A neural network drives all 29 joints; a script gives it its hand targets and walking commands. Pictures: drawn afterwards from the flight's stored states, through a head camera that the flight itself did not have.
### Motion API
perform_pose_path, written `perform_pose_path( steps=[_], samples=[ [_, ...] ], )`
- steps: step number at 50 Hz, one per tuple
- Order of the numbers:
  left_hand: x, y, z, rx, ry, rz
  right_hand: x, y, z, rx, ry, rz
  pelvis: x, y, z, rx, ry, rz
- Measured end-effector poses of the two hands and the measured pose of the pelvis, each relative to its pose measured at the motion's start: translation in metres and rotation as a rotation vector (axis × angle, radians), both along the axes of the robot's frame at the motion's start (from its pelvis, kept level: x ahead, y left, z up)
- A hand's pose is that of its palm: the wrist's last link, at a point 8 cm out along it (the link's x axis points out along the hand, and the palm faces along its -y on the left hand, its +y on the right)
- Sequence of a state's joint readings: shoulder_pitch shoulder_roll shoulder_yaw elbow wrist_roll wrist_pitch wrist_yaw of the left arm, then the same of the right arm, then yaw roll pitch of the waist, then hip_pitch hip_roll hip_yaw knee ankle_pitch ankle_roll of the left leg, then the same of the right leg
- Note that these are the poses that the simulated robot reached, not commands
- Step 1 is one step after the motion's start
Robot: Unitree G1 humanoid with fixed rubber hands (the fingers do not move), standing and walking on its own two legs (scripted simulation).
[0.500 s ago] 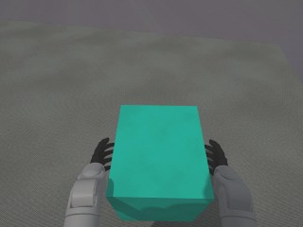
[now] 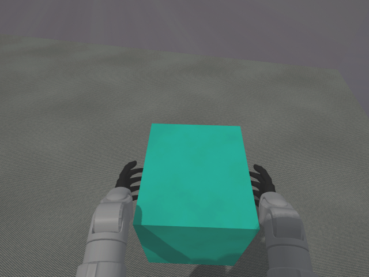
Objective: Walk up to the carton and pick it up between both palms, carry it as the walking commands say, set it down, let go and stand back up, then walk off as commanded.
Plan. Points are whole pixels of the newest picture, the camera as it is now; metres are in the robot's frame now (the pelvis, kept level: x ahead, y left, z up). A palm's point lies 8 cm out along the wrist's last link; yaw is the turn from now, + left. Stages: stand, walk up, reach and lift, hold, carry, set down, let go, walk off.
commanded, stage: hold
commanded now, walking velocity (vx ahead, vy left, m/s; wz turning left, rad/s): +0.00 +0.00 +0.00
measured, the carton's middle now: (193, 195) +0.32 +0.00 -0.04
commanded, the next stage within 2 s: set down in 0.38 s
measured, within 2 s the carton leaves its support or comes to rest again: neither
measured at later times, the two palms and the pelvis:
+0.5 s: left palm (131, 181) +0.30 +0.15 +0.05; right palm (270, 190) +0.30 -0.17 +0.05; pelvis +0.02 +0.00 +0.01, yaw +1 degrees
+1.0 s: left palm (136, 193) +0.31 +0.15 -0.02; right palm (261, 201) +0.31 -0.17 -0.02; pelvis -0.01 -0.01 -0.01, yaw +1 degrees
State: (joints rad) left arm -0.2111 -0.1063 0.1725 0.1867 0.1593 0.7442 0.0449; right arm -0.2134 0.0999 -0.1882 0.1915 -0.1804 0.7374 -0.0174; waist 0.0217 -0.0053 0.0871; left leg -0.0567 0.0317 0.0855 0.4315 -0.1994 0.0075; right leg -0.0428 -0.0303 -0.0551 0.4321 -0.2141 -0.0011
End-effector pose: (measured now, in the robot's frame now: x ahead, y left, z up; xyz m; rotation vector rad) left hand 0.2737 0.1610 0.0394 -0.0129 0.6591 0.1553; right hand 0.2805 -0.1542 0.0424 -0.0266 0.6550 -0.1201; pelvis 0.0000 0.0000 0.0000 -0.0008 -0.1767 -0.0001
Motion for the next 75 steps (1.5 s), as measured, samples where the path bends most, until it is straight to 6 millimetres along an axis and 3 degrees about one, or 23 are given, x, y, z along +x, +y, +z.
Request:
perform_pose_path(
  steps=[12, 26, 38, 49, 62, 75],
  samples=[
    [0.013, -0.002, 0.010, -0.006, -0.011, 0.002, 0.012, -0.002, 0.009, 0.026, -0.010, -0.014, 0.010, -0.003, 0.003, 0.000, 0.006, 0.001],
    [0.028, -0.013, 0.005, 0.008, 0.004, -0.048, 0.017, -0.013, 0.004, 0.002, 0.005, -0.026, 0.019, -0.005, 0.006, 0.002, 0.030, 0.018],
    [0.035, -0.013, -0.024, 0.020, 0.047, -0.052, 0.027, -0.013, -0.025, -0.001, 0.047, -0.014, 0.014, -0.006, 0.002, 0.002, 0.094, 0.022],
    [0.039, -0.012, -0.058, 0.010, 0.051, -0.045, 0.030, -0.012, -0.060, 0.014, 0.051, -0.028, -0.004, -0.005, -0.008, 0.000, 0.224, 0.021],
    [0.051, -0.014, -0.107, 0.000, 0.048, -0.046, 0.039, -0.014, -0.109, 0.032, 0.047, -0.041, -0.033, -0.002, -0.035, -0.003, 0.391, 0.018],
    [0.069, -0.012, -0.154, -0.004, 0.048, -0.046, 0.057, -0.012, -0.157, 0.044, 0.047, -0.045, -0.048, -0.001, -0.067, -0.005, 0.559, 0.010]
  ],
)
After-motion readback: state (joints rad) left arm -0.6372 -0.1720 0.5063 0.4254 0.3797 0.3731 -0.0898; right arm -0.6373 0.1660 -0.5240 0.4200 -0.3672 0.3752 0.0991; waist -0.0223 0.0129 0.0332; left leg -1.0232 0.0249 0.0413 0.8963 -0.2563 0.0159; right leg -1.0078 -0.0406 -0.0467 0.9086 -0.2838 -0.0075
